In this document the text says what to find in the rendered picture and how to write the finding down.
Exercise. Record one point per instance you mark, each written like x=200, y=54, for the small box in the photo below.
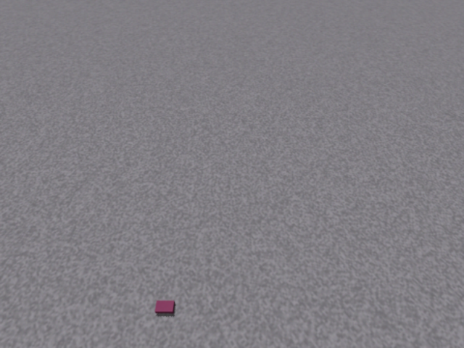
x=165, y=306

